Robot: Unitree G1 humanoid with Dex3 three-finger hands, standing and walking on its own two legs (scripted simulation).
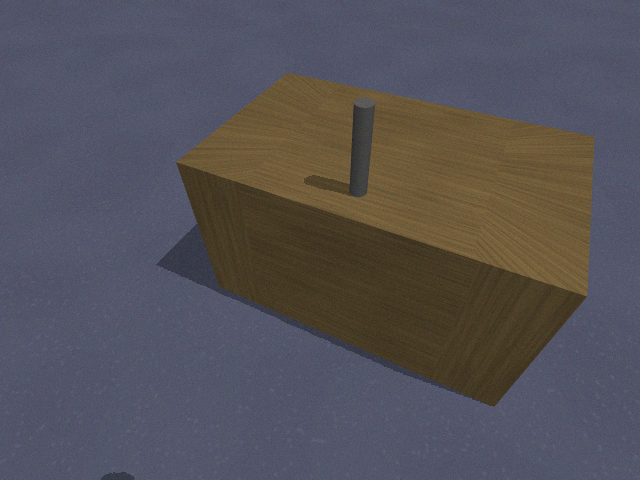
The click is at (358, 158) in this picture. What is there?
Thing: slim round
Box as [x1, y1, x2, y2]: [349, 97, 374, 196]
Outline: 364,97 358,98 354,101 349,191 354,196 364,195 366,193 374,101 370,98
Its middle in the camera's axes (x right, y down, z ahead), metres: +0.10 -0.21 +0.92
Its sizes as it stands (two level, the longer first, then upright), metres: 0.046 0.046 0.246
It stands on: a support 0.60 m high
